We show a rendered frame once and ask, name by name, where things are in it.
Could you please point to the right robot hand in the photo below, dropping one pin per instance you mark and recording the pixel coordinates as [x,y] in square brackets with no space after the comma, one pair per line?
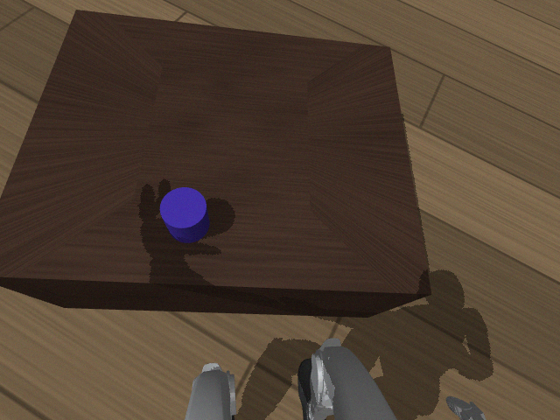
[464,410]

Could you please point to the right robot foot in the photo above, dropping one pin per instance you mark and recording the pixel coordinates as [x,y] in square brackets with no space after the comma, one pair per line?
[304,389]

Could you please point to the can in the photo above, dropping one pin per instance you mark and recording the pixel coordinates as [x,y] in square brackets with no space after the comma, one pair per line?
[184,211]

